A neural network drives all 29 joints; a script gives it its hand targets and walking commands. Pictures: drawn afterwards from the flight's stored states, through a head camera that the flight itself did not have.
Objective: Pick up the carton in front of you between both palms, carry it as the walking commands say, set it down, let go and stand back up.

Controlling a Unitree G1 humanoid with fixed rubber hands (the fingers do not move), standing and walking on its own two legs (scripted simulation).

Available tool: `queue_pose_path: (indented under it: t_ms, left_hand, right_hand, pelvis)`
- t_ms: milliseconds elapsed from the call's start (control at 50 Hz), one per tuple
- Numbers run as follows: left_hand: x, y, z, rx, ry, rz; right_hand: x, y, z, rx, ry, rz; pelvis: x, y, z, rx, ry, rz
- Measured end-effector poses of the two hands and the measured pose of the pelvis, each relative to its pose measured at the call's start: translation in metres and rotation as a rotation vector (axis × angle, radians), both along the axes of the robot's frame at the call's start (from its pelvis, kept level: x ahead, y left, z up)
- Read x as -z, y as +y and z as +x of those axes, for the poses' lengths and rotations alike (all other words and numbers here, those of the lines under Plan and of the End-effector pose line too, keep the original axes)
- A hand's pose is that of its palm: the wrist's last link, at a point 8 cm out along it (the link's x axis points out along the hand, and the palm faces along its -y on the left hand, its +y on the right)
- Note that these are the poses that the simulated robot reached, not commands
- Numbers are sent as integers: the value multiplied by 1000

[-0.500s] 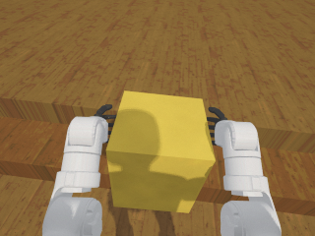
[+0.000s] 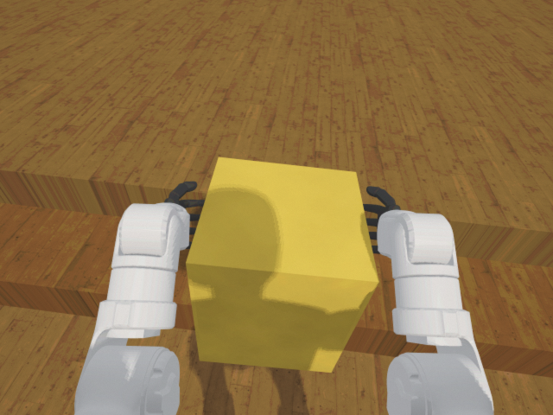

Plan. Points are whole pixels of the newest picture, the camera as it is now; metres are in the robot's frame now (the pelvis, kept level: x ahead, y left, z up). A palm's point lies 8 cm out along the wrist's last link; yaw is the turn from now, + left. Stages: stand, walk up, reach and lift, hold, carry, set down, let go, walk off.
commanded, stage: carry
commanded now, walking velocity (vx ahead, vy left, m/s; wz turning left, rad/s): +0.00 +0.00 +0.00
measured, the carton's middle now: (276, 267) +0.34 +0.00 +0.05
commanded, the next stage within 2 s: none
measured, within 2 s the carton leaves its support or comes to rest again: neither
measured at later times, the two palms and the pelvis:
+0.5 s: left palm (178, 158) +0.43 +0.15 +0.18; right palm (381, 153) +0.45 -0.15 +0.19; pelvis +0.08 +0.00 +0.00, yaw -1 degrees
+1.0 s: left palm out of the picture +0.74 +0.23 +0.33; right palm out of the picture +0.71 -0.07 +0.34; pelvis +0.34 +0.12 +0.16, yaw -1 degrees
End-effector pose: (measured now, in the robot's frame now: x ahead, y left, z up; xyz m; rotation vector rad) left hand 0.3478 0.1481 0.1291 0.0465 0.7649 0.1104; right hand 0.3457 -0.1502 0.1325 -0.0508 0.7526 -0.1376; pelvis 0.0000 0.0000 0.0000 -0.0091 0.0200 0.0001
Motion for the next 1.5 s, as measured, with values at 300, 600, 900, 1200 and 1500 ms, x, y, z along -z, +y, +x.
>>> queue_pose_path:
  t_ms: [300,600,900,1200,1500]
  left_hand:
    - [-42,-10,27,-17,-98,14]
    - [-54,34,129,-61,-35,42]
    - [-126,70,332,16,-61,-105]
    - [-279,117,524,-22,-153,-77]
    - [-359,168,693,-160,-10,7]
  right_hand:
    - [-34,-10,30,-13,-97,23]
    - [-51,34,157,-38,-32,84]
    - [-120,71,294,157,-59,51]
    - [-300,117,521,30,-130,-57]
    - [-354,176,746,-115,26,82]
  pelvis:
    - [6,-10,20,7,35,13]
    - [-11,26,121,22,61,32]
    - [-122,110,280,18,40,42]
    - [-185,104,496,-15,40,-82]
    - [-320,107,686,-39,-2,-15]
